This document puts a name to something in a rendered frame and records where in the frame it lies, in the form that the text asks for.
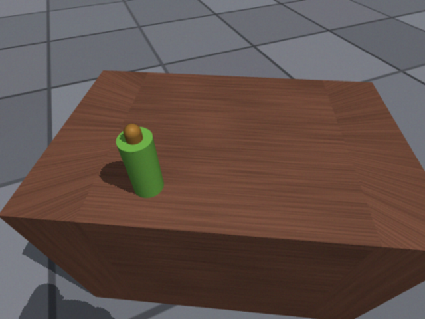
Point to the bottle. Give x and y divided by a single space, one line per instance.
137 149

